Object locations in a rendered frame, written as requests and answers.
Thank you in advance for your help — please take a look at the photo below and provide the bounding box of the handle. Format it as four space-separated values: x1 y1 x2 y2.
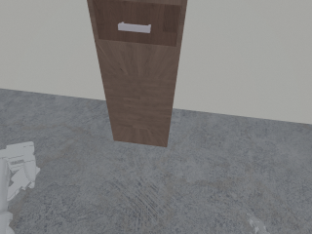
118 21 151 33

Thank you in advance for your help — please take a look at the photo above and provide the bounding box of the cabinet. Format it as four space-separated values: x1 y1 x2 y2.
87 0 188 147

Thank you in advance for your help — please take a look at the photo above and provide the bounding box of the right robot hand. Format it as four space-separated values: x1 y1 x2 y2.
245 214 270 234

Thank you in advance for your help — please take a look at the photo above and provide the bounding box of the robot left forearm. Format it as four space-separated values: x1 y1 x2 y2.
0 211 15 234

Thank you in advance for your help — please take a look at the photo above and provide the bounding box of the drawer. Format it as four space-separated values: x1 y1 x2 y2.
92 0 181 47

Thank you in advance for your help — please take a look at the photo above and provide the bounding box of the left robot hand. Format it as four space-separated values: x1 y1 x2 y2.
0 141 41 213

